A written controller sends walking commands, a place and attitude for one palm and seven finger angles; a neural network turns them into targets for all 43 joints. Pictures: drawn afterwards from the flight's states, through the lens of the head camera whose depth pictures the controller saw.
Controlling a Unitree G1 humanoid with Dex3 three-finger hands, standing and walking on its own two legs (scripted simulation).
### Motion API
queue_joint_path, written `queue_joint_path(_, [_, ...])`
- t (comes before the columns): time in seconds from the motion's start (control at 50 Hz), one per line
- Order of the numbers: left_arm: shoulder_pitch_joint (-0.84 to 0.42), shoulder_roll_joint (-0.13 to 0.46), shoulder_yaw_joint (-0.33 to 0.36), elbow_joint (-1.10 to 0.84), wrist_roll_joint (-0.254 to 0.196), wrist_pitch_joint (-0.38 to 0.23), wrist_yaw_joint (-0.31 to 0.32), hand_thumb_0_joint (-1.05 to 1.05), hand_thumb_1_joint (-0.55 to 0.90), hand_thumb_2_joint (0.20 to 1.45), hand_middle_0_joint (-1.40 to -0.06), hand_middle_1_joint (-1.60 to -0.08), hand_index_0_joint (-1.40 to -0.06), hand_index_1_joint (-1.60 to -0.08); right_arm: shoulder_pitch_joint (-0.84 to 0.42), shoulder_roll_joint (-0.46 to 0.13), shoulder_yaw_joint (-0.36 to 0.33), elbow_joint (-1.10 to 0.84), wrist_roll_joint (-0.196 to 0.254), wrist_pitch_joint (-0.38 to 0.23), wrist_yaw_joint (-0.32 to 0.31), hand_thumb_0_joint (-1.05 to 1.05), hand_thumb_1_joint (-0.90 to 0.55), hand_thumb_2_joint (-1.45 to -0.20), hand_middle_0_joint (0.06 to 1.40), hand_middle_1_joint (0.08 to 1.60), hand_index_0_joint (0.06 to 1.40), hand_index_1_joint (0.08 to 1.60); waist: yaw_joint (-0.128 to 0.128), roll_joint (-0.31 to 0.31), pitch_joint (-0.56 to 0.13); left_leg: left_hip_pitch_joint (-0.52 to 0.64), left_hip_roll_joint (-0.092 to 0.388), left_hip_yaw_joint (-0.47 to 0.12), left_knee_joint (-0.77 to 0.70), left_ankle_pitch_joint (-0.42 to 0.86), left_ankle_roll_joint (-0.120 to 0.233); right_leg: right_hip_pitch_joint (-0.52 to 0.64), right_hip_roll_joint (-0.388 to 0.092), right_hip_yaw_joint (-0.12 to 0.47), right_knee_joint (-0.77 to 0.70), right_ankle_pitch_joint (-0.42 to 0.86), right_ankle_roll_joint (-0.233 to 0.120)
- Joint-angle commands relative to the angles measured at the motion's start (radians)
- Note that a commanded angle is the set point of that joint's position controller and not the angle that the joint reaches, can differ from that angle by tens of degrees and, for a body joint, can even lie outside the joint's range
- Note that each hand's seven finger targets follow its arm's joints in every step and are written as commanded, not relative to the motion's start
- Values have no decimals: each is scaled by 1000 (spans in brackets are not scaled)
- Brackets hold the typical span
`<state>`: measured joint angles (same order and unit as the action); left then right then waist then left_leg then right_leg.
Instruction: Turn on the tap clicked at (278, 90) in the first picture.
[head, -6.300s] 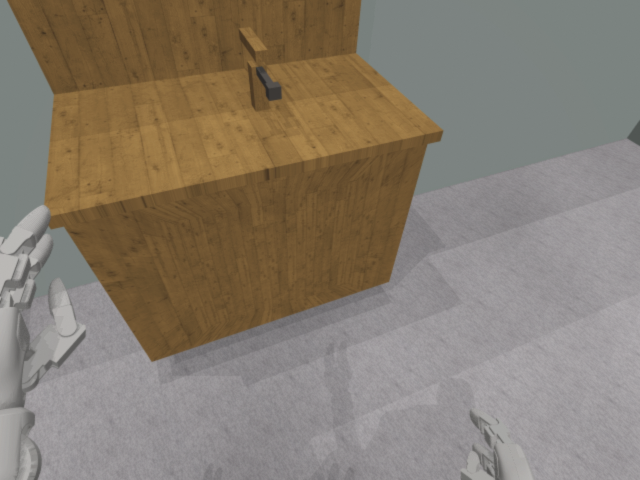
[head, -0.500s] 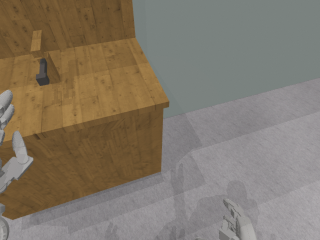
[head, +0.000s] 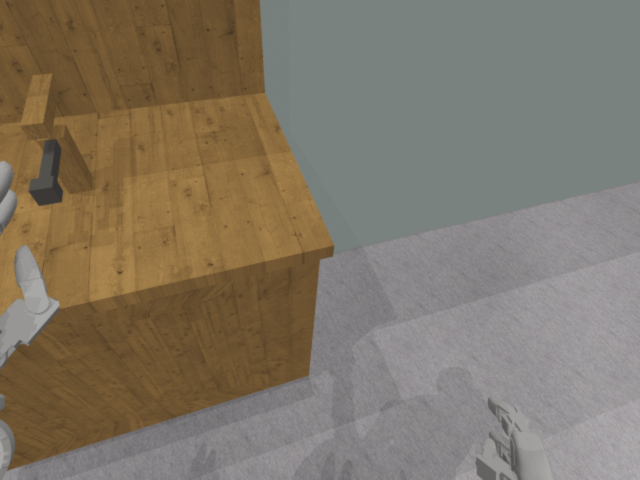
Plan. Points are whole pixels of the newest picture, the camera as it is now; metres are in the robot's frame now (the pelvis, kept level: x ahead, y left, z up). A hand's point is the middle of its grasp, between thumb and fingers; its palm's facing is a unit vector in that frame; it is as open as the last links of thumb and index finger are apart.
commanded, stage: come to a stop and stand still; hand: left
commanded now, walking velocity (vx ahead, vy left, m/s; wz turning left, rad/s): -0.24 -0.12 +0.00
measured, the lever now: (46, 190) +0.44 +0.40 +0.09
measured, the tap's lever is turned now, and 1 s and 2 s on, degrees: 0 0 0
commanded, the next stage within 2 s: look again from close up in 1.40 s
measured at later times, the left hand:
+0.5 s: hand (113, 328) +0.21 +0.19 +0.17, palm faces +0.37 -0.82 -0.44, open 7.4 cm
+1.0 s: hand (92, 381) +0.17 +0.19 +0.17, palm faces +0.38 -0.84 -0.38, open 7.4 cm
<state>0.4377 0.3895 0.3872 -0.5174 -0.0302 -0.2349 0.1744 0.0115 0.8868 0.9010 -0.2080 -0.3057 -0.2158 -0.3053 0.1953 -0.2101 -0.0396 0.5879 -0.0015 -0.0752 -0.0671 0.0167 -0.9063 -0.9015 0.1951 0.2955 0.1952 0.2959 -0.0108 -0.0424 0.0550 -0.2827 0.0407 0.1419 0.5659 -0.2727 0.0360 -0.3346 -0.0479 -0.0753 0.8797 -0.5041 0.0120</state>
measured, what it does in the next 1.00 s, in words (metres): steps on the spot: right foot, then left foot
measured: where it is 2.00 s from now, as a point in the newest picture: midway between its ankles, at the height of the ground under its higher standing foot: outside the picture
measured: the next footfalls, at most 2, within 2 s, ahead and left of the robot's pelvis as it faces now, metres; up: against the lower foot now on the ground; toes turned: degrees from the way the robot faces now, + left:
right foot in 0.20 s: +0.08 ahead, -0.12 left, +0.00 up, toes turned -6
left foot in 0.60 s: -0.01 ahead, +0.08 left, +0.00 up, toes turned +1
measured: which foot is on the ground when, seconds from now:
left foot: down 0.00-0.24, up 0.26-0.58, down 0.60-1.00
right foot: up 0.00-0.18, down 0.20-0.64, up 0.66-0.84, down 0.86-1.00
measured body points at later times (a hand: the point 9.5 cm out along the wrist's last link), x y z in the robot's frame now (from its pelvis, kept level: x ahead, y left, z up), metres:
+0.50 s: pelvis -0.01 -0.04 +0.01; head +0.02 -0.05 +0.46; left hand +0.18 +0.24 +0.19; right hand +0.16 -0.28 -0.09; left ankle -0.05 +0.10 -0.69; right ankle +0.04 -0.11 -0.73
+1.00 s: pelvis -0.05 -0.04 +0.00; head -0.04 -0.04 +0.45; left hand +0.14 +0.24 +0.19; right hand +0.12 -0.24 -0.10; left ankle -0.06 +0.09 -0.72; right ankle -0.03 -0.13 -0.73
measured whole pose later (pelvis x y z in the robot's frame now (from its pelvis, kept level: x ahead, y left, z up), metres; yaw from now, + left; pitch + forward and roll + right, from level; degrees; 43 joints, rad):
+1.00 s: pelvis -0.05 -0.04 +0.00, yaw +1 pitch -1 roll -1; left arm 0.46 0.34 0.31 -0.47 -0.04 -0.16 0.15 0.01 0.89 0.90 -0.20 -0.31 -0.21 -0.30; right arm 0.19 -0.17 0.04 0.62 0.00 -0.06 -0.03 0.02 -0.90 -0.90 0.20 0.30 0.20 0.30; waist -0.02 0.04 0.03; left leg -0.29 0.05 0.02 0.68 -0.39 -0.02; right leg -0.26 0.02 -0.11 0.52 -0.25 -0.05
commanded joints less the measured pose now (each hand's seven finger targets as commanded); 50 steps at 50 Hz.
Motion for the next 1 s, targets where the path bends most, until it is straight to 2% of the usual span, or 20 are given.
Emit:
queue_joint_path(0.0, [-3, 124, 56, -279, 4, -42, 0, 0, 900, 900, -200, -300, -200, -300, -35, -109, -17, -133, 1, -65, 20, 0, -900, -900, 200, 300, 200, 300, 8, 260, -183, 285, 241, -203, -146, 811, 71, -112, 11, 2, -61, 93, 10])
queue_joint_path(0.08, [40, 135, 73, -261, -9, -9, -1, 0, 900, 900, -200, -300, -200, -300, -26, -101, 3, -143, -8, -74, 20, 0, -900, -900, 200, 300, 200, 300, 1, 289, -168, 214, 237, -152, -180, 761, 25, 21, 43, -32, -253, 167, 7])
queue_joint_path(0.16, [11, 145, 93, -185, -10, 5, 3, 0, 900, 900, -200, -300, -200, -300, -51, -94, 22, -141, -3, -68, 7, 0, -900, -900, 200, 300, 200, 300, 11, 204, -147, 63, 233, -125, -140, 459, 3, 214, 19, -5, -443, 350, 9])
queue_joint_path(0.2, [-21, 163, 97, -176, -8, 7, 3, 0, 900, 900, -200, -300, -200, -300, -65, -80, 32, -154, 0, -60, 1, 0, -900, -900, 200, 300, 200, 300, 2, 74, -160, -37, 134, -74, -43, 186, -49, 286, -84, 124, -458, 753, -21])
queue_joint_path(0.24, [19, 125, 65, -101, -20, 32, -3, 0, 900, 900, -200, -300, -200, -300, -37, -66, 20, -141, 6, -54, 9, 0, -900, -900, 200, 300, 200, 300, 8, -169, -184, -71, -21, -72, 208, -187, -81, 220, -246, 329, -543, 883, -114])
queue_joint_path(0.26, [6, 144, 78, -117, -17, 29, -2, 0, 900, 900, -200, -300, -200, -300, -49, -68, 19, -135, 7, -47, 11, 0, -900, -900, 200, 300, 200, 300, 15, -172, -191, -96, -28, -123, 336, -248, -71, 208, -292, 351, -558, 871, -127])
queue_joint_path(0.3, [-19, 160, 92, -164, -8, 19, 9, 0, 900, 900, -200, -300, -200, -300, -84, -45, 39, -129, 7, -36, 7, 0, -900, -900, 200, 300, 200, 300, 4, -110, -215, -149, -18, -167, 422, -224, -78, 262, -297, 293, -508, 928, -157])
queue_joint_path(0.34, [9, 161, 106, -159, -1, 10, 19, 0, 900, 900, -200, -300, -200, -300, -100, -52, 41, -129, 6, -24, -6, 0, -900, -900, 200, 300, 200, 300, 8, -80, -229, -142, -21, -149, 407, -189, -80, 276, -266, 217, -495, 915, -136])
queue_joint_path(0.48, [75, 146, 105, -213, -1, 1, 22, 0, 900, 900, -200, -300, -200, -300, -85, -85, 11, -150, 1, -5, -10, 0, -900, -900, 200, 300, 200, 300, 27, -68, -212, -49, -17, -102, 103, -162, -50, 225, -259, 234, -575, 481, -138])
queue_joint_path(0.54, [61, 132, 85, -209, 2, -1, 23, 0, 900, 900, -200, -300, -200, -300, -44, -96, 5, -141, -2, -3, -7, 0, -900, -900, 200, 300, 200, 300, 8, -44, -206, 107, -23, -78, -148, -28, -37, 143, -183, 183, -574, 219, -76])
queue_joint_path(0.6, [-24, 132, 56, -246, 3, -20, 16, 0, 900, 900, -200, -300, -200, -300, -70, -148, -11, -168, 11, -13, -16, 0, -900, -900, 200, 300, 200, 300, 26, 196, -131, 67, 208, -306, -305, 8, 48, 66, -5, 63, -354, 145, -4])
queue_joint_path(0.62, [-41, 143, 68, -204, 9, -21, 15, 0, 900, 900, -200, -300, -200, -300, -74, -119, 8, -142, 7, -19, -19, 0, -900, -900, 200, 300, 200, 300, 15, 319, -91, -16, 262, -364, -379, -97, 72, 33, 26, 20, -210, 99, 6])
queue_joint_path(0.68, [-138, 133, 28, -208, 17, -23, 4, 0, 900, 900, -200, -300, -200, -300, -73, -105, 4, -131, 6, -51, -15, 0, -900, -900, 200, 300, 200, 300, 14, 229, -40, 25, 263, -342, -330, 6, 99, -62, 24, 31, -95, 94, 6])
queue_joint_path(0.78, [-105, 105, 2, -173, 17, 4, -3, 0, 900, 900, -200, -300, -200, -300, -51, -127, 4, -107, 2, -65, 7, 0, -900, -900, 200, 300, 200, 300, 4, 254, -94, 129, 206, -217, -171, 389, 45, 57, 54, -34, -393, 185, 7])
queue_joint_path(0.82, [-114, 125, 22, -163, 19, 1, 0, 0, 900, 900, -200, -300, -200, -300, -60, -118, 9, -107, 1, -58, 12, 0, -900, -900, 200, 300, 200, 300, 2, 219, -118, 24, 173, -188, -113, 301, 11, 220, 24, -5, -494, 345, -10])
queue_joint_path(0.84, [-107, 140, 38, -160, 18, 0, 4, 0, 900, 900, -200, -300, -200, -300, -56, -110, 12, -112, 1, -53, 14, 0, -900, -900, 200, 300, 200, 300, -4, 154, -149, -37, 135, -155, -66, 236, -13, 295, -32, 61, -469, 493, -35])
queue_joint_path(0.88, [-51, 144, 59, -110, -7, 17, -1, 0, 900, 900, -200, -300, -200, -300, -50, -88, 9, -118, 9, -44, 18, 0, -900, -900, 200, 300, 200, 300, 1, -77, -168, -73, 17, -79, 51, -26, -63, 248, -165, 243, -509, 495, -100])
queue_joint_path(0.9, [-19, 156, 76, -119, -15, 21, -1, 0, 900, 900, -200, -300, -200, -300, -58, -81, 10, -118, 8, -36, 18, 0, -900, -900, 200, 300, 200, 300, 8, -123, -159, -91, -11, -93, 131, -123, -63, 230, -218, 302, -557, 508, -138])
queue_joint_path(0.94, [12, 165, 102, -162, -20, 14, 1, 0, 900, 900, -200, -300, -200, -300, -84, -67, 25, -125, 6, -23, 17, 0, -900, -900, 200, 300, 200, 300, 17, -106, -147, -109, -2, -135, 177, -171, -56, 222, -241, 274, -560, 569, -160])
queue_joint_path(0.98, [35, 160, 116, -182, -20, 8, 3, 0, 900, 900, -200, -300, -200, -300, -96, -59, 36, -129, 3, -15, 10, 0, -900, -900, 200, 300, 200, 300, 14, -65, -161, -63, 2, -129, 50, -105, -56, 229, -194, 200, -519, 599, -133])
